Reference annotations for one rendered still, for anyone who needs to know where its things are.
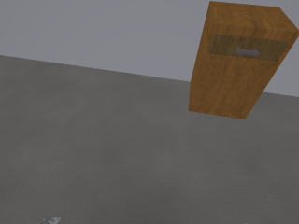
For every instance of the handle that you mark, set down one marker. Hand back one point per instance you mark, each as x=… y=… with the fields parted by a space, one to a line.
x=247 y=52

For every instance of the drawer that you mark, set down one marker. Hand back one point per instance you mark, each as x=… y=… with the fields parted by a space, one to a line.
x=225 y=45

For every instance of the cabinet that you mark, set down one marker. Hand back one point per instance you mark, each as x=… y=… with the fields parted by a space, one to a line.
x=230 y=86

